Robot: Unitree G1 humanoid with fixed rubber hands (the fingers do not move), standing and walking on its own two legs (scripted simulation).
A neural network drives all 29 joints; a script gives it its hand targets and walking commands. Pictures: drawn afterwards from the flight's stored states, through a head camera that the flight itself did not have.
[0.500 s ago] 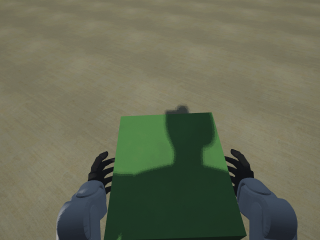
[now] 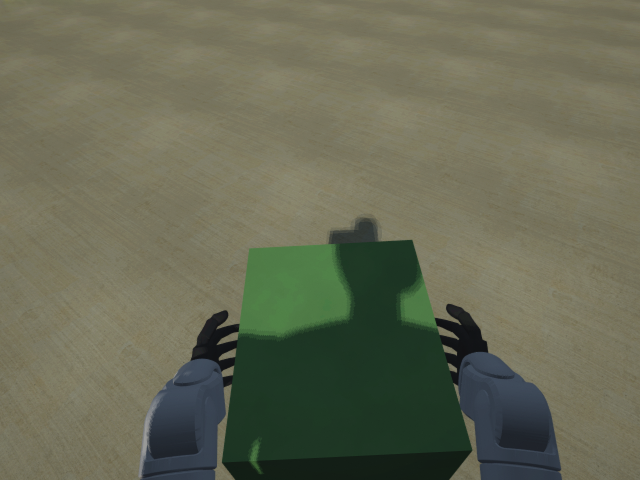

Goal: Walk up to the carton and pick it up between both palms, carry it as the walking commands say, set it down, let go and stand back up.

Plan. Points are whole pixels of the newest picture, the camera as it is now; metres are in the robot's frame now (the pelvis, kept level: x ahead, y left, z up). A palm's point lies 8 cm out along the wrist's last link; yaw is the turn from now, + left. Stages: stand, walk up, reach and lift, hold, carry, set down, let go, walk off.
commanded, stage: carry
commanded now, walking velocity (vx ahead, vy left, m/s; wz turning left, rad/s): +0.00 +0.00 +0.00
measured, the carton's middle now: (337, 374) +0.29 +0.00 -0.01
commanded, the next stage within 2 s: none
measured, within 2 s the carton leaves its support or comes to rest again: neither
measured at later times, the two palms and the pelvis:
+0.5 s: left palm (199, 371) +0.24 +0.16 +0.08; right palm (480, 366) +0.25 -0.16 +0.08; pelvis -0.01 +0.00 -0.01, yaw +2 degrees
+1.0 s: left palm out of the picture +0.10 +0.14 +0.10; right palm (463, 362) +0.25 -0.14 +0.09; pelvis -0.03 -0.09 +0.01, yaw +26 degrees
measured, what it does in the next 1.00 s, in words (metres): steps on the spot, turning left: right foot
